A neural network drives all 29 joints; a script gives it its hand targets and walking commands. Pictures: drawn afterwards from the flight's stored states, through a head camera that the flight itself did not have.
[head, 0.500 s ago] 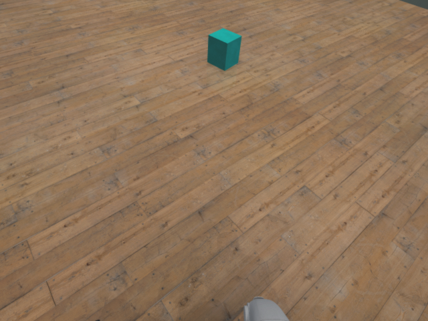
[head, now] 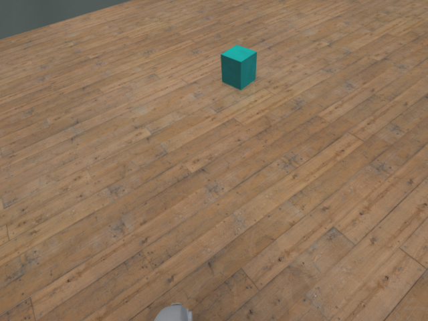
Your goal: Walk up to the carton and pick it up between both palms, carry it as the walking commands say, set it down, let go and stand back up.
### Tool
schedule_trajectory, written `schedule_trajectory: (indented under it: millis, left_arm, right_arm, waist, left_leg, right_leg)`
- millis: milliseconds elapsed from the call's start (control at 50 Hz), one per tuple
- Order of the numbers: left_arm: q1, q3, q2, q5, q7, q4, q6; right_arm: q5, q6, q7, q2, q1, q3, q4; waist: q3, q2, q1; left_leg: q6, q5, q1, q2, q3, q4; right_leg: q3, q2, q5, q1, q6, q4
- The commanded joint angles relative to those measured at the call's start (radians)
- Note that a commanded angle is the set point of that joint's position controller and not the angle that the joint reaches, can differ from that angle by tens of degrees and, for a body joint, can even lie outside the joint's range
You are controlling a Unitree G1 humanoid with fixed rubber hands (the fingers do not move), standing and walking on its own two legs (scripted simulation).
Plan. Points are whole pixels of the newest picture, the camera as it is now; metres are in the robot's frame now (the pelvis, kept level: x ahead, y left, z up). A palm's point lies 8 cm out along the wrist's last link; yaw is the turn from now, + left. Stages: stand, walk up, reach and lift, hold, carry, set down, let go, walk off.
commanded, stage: walk up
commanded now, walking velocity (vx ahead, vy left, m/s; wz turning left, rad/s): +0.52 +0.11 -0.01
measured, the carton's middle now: (238, 67) +2.07 -0.08 -0.66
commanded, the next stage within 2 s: none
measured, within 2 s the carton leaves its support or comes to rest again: neither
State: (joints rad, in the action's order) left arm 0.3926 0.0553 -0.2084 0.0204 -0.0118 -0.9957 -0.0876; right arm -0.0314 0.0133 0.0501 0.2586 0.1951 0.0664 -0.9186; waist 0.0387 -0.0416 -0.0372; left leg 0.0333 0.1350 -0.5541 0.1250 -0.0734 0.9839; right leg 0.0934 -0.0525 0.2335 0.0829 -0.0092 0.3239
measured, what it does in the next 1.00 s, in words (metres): walks ahead: left foot, then right foot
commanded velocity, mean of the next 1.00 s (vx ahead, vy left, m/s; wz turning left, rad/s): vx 0.50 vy -0.05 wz -0.02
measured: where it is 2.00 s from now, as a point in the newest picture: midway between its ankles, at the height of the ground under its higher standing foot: (240, 182)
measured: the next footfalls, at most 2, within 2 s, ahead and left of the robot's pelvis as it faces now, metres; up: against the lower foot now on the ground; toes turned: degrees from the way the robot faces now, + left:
left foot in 0.24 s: +0.30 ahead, +0.16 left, +0.00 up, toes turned +9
right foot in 0.76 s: +0.54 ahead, -0.15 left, +0.00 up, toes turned -8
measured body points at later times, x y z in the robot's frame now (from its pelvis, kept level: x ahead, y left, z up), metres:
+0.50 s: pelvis +0.26 +0.05 +0.00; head +0.28 +0.09 +0.45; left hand +0.33 +0.30 -0.16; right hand +0.21 -0.21 -0.13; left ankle +0.26 +0.15 -0.75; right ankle +0.30 -0.13 -0.66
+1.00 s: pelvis +0.50 -0.04 +0.00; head +0.52 -0.07 +0.45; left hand +0.50 +0.21 -0.13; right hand +0.57 -0.29 -0.16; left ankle +0.52 +0.12 -0.67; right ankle +0.50 -0.14 -0.75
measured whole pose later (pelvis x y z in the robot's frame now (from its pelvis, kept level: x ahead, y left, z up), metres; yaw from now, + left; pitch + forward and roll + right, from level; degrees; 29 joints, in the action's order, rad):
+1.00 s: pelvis +0.50 -0.04 +0.00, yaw +0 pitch -1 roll +1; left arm 0.33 0.05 -0.20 0.02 -0.01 -1.05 -0.10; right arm -0.04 0.02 0.03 0.24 0.22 0.07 -0.98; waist 0.04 -0.05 -0.02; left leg 0.01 0.18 -0.53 0.13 -0.06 1.06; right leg 0.13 -0.05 0.21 0.15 -0.02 0.37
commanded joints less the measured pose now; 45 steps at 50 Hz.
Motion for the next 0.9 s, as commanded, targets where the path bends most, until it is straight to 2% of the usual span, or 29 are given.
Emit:
schedule_trajectory:
  millis: [0,80,120,140,160,200,220,240,260,280,300,320,340,380,440,560,620,660,680,700,720,740,760,780,800,820,840,860,880]
  left_arm:
    - [0.049,0.015,-0.122,-0.003,0.008,0.032,-0.017]
    - [0.124,0.014,-0.127,-0.004,0.015,-0.006,-0.013]
    - [0.128,0.013,-0.118,-0.006,0.012,-0.028,-0.006]
    - [0.127,0.014,-0.115,-0.009,0.012,-0.041,0.0]
    - [0.121,0.016,-0.125,-0.011,0.015,-0.046,0.002]
    - [0.125,0.012,-0.141,-0.014,0.016,-0.049,0.004]
    - [0.137,0.001,-0.119,-0.006,0.019,-0.035,0.001]
    - [0.173,-0.002,-0.062,-0.015,0.021,-0.008,0.003]
    - [0.14,0.016,-0.106,0.004,0.018,-0.011,0.012]
    - [0.11,0.014,-0.105,0.004,0.015,-0.008,0.016]
    - [0.095,0.008,-0.071,-0.002,0.01,-0.015,0.019]
    - [0.082,0.009,-0.051,-0.004,0.001,-0.019,0.028]
    - [0.102,0.008,-0.035,0.001,-0.005,-0.026,0.042]
    - [0.085,0.008,-0.018,0.009,-0.017,-0.027,0.068]
    - [-0.052,0.007,-0.02,0.011,-0.034,0.013,0.086]
    - [-0.306,0.002,-0.023,0.003,-0.062,0.076,0.087]
    - [-0.371,0.004,-0.03,-0.001,-0.066,0.091,0.077]
    - [-0.38,0.003,-0.033,0.005,-0.062,0.093,0.06]
    - [-0.379,0.004,-0.044,0.009,-0.057,0.09,0.052]
    - [-0.342,0.012,-0.064,0.015,-0.048,0.076,0.043]
    - [-0.252,0.024,-0.087,0.019,-0.035,0.04,0.031]
    - [-0.118,0.039,-0.131,0.029,-0.022,-0.003,0.016]
    - [0.024,0.063,-0.232,0.044,-0.007,-0.027,0.005]
    - [0.109,0.079,-0.314,0.016,0.002,-0.039,0.016]
    - [0.072,0.072,-0.285,0.008,-0.001,-0.024,0.015]
    - [-0.013,0.053,-0.224,0.007,-0.001,-0.01,0.007]
    - [-0.097,0.038,-0.154,0.006,-0.002,-0.003,-0.002]
    - [-0.131,0.025,-0.105,0.004,-0.001,-0.005,-0.008]
    - [-0.128,0.018,-0.086,0.001,-0.001,-0.011,-0.013]
  right_arm:
    - [0.009,-0.006,0.015,0.004,-0.059,-0.009,0.049]
    - [0.018,0.004,0.024,-0.006,-0.212,-0.022,0.08]
    - [0.016,0.016,0.022,-0.015,-0.256,-0.025,0.096]
    - [0.013,0.023,0.014,0.001,-0.226,-0.02,0.085]
    - [0.011,0.03,0.003,0.027,-0.162,-0.009,0.057]
    - [0.005,0.048,-0.021,0.105,0.074,0.015,-0.032]
    - [-0.01,0.057,-0.033,0.176,0.216,0.036,-0.067]
    - [-0.009,0.057,-0.042,0.283,0.316,0.056,-0.074]
    - [0.014,0.047,-0.05,0.29,0.318,0.054,-0.083]
    - [0.012,0.045,-0.058,0.239,0.215,0.037,-0.075]
    - [0.007,0.05,-0.057,0.162,0.127,0.018,-0.064]
    - [0.007,0.058,-0.052,0.097,0.077,0.006,-0.06]
    - [0.009,0.067,-0.05,0.055,0.061,-0.004,-0.071]
    - [0.01,0.079,-0.047,0.04,0.106,-0.009,-0.087]
    - [0.013,0.085,-0.05,0.067,0.184,-0.002,-0.106]
    - [0.006,0.08,-0.059,0.092,0.287,0.011,-0.118]
    - [0.001,0.078,-0.062,0.106,0.307,0.021,-0.117]
    - [0.003,0.076,-0.06,0.092,0.303,0.019,-0.122]
    - [0.003,0.07,-0.059,0.085,0.31,0.019,-0.129]
    - [0.007,0.066,-0.059,0.098,0.314,0.022,-0.132]
    - [0.011,0.064,-0.056,0.103,0.313,0.02,-0.135]
    - [0.011,0.063,-0.052,0.078,0.325,0.009,-0.129]
    - [0.012,0.071,-0.05,0.002,0.308,-0.012,-0.092]
    - [0.003,0.074,-0.048,-0.012,0.287,-0.011,-0.062]
    - [-0.01,0.07,-0.05,0.022,0.254,-0.002,-0.074]
    - [-0.007,0.069,-0.05,0.014,0.232,0.002,-0.089]
    - [-0.005,0.062,-0.046,0.002,0.237,0.004,-0.097]
    - [-0.004,0.049,-0.039,-0.014,0.249,0.005,-0.098]
    - [-0.005,0.035,-0.031,-0.019,0.244,0.004,-0.096]
  waist:
    - [0.088,0.199,0.0]
    - [0.115,0.196,-0.042]
    - [0.099,0.253,-0.032]
    - [0.085,0.27,-0.014]
    - [0.058,0.23,0.014]
    - [-0.088,0.069,0.113]
    - [-0.201,-0.045,0.17]
    - [-0.309,-0.274,0.198]
    - [-0.299,-0.142,0.161]
    - [-0.187,-0.064,0.11]
    - [-0.072,-0.03,0.072]
    - [-0.02,-0.042,0.042]
    - [-0.009,-0.076,0.022]
    - [-0.005,-0.096,0.015]
    - [0.034,-0.107,0.036]
    - [0.117,-0.113,0.095]
    - [0.129,-0.137,0.111]
    - [0.108,-0.205,0.114]
    - [0.096,-0.212,0.112]
    - [0.071,-0.151,0.09]
    - [0.008,-0.054,0.047]
    - [-0.103,0.069,-0.002]
    - [-0.215,0.302,-0.071]
    - [-0.277,0.382,-0.093]
    - [-0.23,0.206,-0.07]
    - [-0.127,0.104,-0.035]
    - [-0.063,0.08,0.014]
    - [-0.033,0.119,0.046]
    - [-0.021,0.165,0.057]
  left_leg:
    - [0.004,-0.083,-0.078,0.015,0.006,-0.151]
    - [-0.01,-0.111,-0.03,-0.019,-0.057,-0.347]
    - [-0.025,-0.073,0.068,-0.036,-0.077,-0.411]
    - [-0.025,-0.048,0.144,-0.038,-0.082,-0.418]
    - [-0.025,-0.028,0.224,-0.041,-0.094,-0.422]
    - [-0.042,0.057,0.516,-0.078,-0.131,-0.455]
    - [-0.079,0.154,0.712,0.087,0.084,-0.461]
    - [-0.17,0.184,0.9,0.404,0.585,-0.701]
    - [-0.169,0.129,0.819,0.452,0.727,-0.774]
    - [-0.159,0.059,0.676,0.411,0.598,-0.752]
    - [-0.15,-0.019,0.528,0.336,0.439,-0.739]
    - [-0.132,-0.032,0.432,0.26,0.305,-0.752]
    - [-0.113,-0.051,0.374,0.221,0.218,-0.762]
    - [-0.105,-0.115,0.346,0.189,0.145,-0.766]
    - [-0.112,-0.114,0.368,0.188,0.105,-0.788]
    - [-0.116,0.032,0.411,0.197,0.068,-0.851]
    - [-0.118,-0.011,0.431,0.21,0.044,-0.851]
    - [-0.114,0.016,0.438,0.172,-0.008,-0.825]
    - [-0.121,0.036,0.436,0.161,-0.013,-0.797]
    - [-0.12,-0.019,0.418,0.167,-0.017,-0.721]
    - [-0.112,-0.129,0.388,0.146,-0.038,-0.563]
    - [-0.093,-0.141,0.306,0.094,-0.064,-0.317]
    - [-0.046,0.127,0.082,-0.003,-0.083,0.007]
    - [-0.049,0.399,-0.104,-0.053,0.012,0.219]
    - [-0.063,0.338,-0.136,-0.005,0.097,0.325]
    - [-0.065,0.246,-0.138,0.03,0.11,0.325]
    - [-0.057,0.165,-0.09,0.06,0.108,0.265]
    - [-0.044,0.128,-0.034,0.065,0.101,0.209]
    - [-0.033,0.104,0.006,0.055,0.083,0.181]
  right_leg:
    - [-0.138,-0.232,-0.249,-0.022,-0.087,-0.183]
    - [-0.092,-0.23,-0.302,-0.058,-0.087,-0.197]
    - [-0.059,-0.192,-0.241,-0.033,-0.088,-0.181]
    - [-0.064,-0.179,-0.236,-0.005,-0.087,-0.149]
    - [-0.069,-0.184,-0.315,0.006,-0.087,-0.086]
    - [-0.016,-0.129,-0.457,0.068,-0.073,0.239]
    - [-0.003,-0.08,-0.237,0.236,-0.043,0.512]
    - [-0.022,0.055,0.279,0.513,-0.001,0.81]
    - [-0.163,0.012,0.295,0.539,-0.008,0.957]
    - [-0.19,-0.034,0.195,0.535,-0.009,0.985]
    - [-0.183,-0.067,0.103,0.518,-0.007,0.961]
    - [-0.166,-0.09,0.039,0.49,-0.001,0.923]
    - [-0.148,-0.096,0.006,0.448,0.009,0.892]
    - [-0.114,-0.087,-0.034,0.421,0.024,0.846]
    - [-0.089,-0.091,-0.12,0.48,0.047,0.738]
    - [-0.043,-0.077,-0.201,0.497,0.064,0.429]
    - [-0.021,-0.066,-0.174,0.443,0.06,0.314]
    - [0.012,-0.043,-0.105,0.368,0.052,0.238]
    - [0.036,-0.027,-0.059,0.326,0.048,0.218]
    - [0.064,-0.01,-0.06,0.24,0.042,0.178]
    - [0.094,0.014,-0.046,0.096,0.031,0.138]
    - [0.053,-0.007,-0.002,-0.104,0.012,0.123]
    - [-0.299,-0.268,0.163,-0.262,-0.066,0.012]
    - [-0.611,-0.425,0.3,-0.325,-0.146,-0.131]
    - [-0.628,-0.441,0.268,-0.259,-0.142,-0.121]
    - [-0.549,-0.412,0.11,-0.149,-0.127,-0.101]
    - [-0.414,-0.341,-0.008,-0.047,-0.11,-0.091]
    - [-0.33,-0.29,-0.087,0.026,-0.087,-0.098]
    - [-0.266,-0.259,-0.143,0.056,-0.076,-0.108]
